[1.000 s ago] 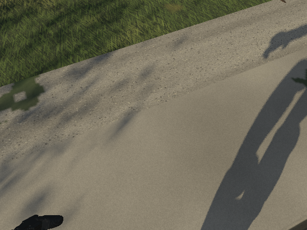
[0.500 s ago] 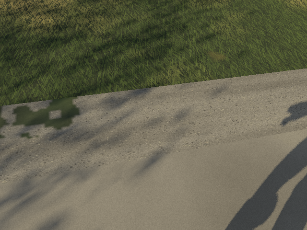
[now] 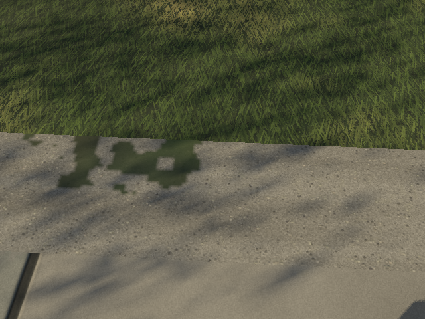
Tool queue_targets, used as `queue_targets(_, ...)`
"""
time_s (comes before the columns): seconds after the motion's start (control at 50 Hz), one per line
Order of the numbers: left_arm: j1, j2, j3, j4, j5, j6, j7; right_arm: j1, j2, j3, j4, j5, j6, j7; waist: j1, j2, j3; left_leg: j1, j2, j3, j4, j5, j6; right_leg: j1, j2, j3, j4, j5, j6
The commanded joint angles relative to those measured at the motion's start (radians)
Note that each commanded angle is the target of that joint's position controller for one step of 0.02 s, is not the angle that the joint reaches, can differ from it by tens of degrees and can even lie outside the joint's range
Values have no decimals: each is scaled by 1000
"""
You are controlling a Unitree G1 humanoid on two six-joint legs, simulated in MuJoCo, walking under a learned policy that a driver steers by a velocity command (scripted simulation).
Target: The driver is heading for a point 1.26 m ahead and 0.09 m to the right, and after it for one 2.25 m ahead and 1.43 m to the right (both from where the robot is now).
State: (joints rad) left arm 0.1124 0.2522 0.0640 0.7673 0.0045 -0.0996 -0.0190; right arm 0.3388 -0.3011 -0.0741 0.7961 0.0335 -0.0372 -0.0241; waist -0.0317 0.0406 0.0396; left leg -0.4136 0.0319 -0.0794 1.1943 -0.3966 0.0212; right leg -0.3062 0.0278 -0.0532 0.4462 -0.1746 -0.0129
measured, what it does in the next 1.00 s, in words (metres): walks ahead: left foot, then right foot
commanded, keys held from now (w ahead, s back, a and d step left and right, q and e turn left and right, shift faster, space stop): w+q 0.08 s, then w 0.40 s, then w+e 0.32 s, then e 0.20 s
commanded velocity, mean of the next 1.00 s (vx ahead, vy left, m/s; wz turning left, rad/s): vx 0.46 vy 0.00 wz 0.00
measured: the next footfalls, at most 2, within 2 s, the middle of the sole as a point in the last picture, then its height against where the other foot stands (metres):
left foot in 0.32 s outside the picture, level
right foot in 0.88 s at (225, 252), level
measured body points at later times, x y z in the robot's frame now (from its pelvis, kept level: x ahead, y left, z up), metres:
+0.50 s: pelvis +0.27 +0.08 +0.00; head +0.31 +0.10 +0.45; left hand +0.33 +0.37 -0.13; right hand +0.44 -0.17 -0.10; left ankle +0.30 +0.17 -0.73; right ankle +0.25 -0.08 -0.65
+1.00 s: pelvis +0.55 +0.05 -0.01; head +0.61 +0.03 +0.44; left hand +0.73 +0.31 -0.11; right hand +0.64 -0.24 -0.13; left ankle +0.44 +0.20 -0.63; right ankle +0.63 -0.03 -0.73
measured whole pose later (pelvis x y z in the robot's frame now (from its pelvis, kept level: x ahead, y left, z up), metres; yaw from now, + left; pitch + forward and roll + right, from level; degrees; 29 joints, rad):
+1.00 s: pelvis +0.55 +0.05 -0.01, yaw -5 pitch +2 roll +1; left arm 0.13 0.31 0.07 0.75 -0.01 -0.05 -0.03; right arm 0.22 -0.30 -0.05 0.77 0.00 -0.07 -0.02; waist 0.00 0.01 0.08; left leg -0.40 0.01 -0.03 1.25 -0.51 -0.05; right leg -0.44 0.08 0.00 0.53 -0.13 -0.09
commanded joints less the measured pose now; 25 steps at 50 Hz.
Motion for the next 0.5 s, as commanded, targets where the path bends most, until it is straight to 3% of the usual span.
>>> queue_targets(0.02,37,92,26,-11,7,-12,8,-14,-58,-21,-95,0,-1,11,32,-144,-40,-233,118,-40,-6,67,2,200,-291,268,-270,45,-177)
queue_targets(0.08,37,135,39,15,-5,-23,11,-82,-31,-8,-144,-8,12,17,27,-109,3,-282,132,-22,-128,125,-17,173,-311,169,-324,147,-203)
queue_targets(0.16,60,171,43,38,-12,-15,8,-176,-11,14,-169,-15,-8,44,55,-81,12,-190,95,29,-406,346,-6,160,-254,18,-333,222,-180)
queue_targets(0.22,127,210,49,68,-32,-4,6,-275,-28,18,-204,-14,-13,59,83,-77,35,-162,66,66,-534,370,12,223,-278,-3,-325,216,-161)
queue_targets(0.26,159,235,54,90,-42,10,7,-305,-51,13,-224,-17,-13,64,76,-83,39,-154,44,81,-589,305,35,299,-311,-5,-280,288,-147)
queue_targets(0.28,162,248,56,97,-45,18,8,-289,-69,5,-227,-21,-12,64,54,-93,19,-104,20,102,-610,267,51,326,-315,-16,-223,415,-136)
queue_targets(0.3,151,255,54,102,-46,26,10,-210,-94,-11,-208,-25,-11,63,-4,-97,-36,27,-15,134,-650,274,72,324,-298,-50,-104,569,-114)
queue_targets(0.32,165,229,41,107,-40,32,14,-58,-142,-40,-159,-24,-7,56,-74,-88,-124,256,-58,156,-666,295,97,256,-257,-92,85,646,-84)
queue_targets(0.34,178,179,16,87,-9,29,17,107,-222,-69,-128,-21,2,40,-138,3,-239,543,72,-23,-637,331,145,49,-209,-120,388,393,-38)
queue_targets(0.36,293,56,-24,61,2,11,5,111,-315,-76,-125,-23,2,38,-36,267,-374,788,325,-559,-776,100,317,-299,-30,-56,746,-358,18)
queue_targets(0.38,220,160,-1,81,-30,-7,-2,116,-210,-47,-146,-22,-9,46,-95,131,-416,787,346,-665,-867,37,314,-383,-46,118,864,-420,5)
queue_targets(0.4,130,194,10,45,-60,-17,-6,65,-177,-34,-140,-29,-20,49,-90,109,-265,687,313,-512,-877,115,275,-465,-86,110,882,-347,-11)
queue_targets(0.42,94,177,4,37,-51,-22,0,2,-159,-28,-143,-29,-27,49,-58,54,-186,561,272,-392,-881,236,251,-451,-130,102,829,-259,-18)
queue_targets(0.44,84,173,7,42,-31,-20,4,-52,-130,-21,-145,-35,-31,49,-26,33,-135,446,242,-305,-900,334,238,-408,-160,103,764,-199,-16)
queue_targets(0.46,108,170,9,52,-27,-10,4,-84,-103,-12,-152,-45,-36,49,10,41,-122,366,219,-253,-931,386,230,-338,-181,115,732,-158,-15)
queue_targets(0.5,143,133,3,71,-27,16,2,-102,-93,-11,-145,-42,-49,47,41,29,-113,303,214,-193,-994,410,243,-290,-187,113,679,-120,-1)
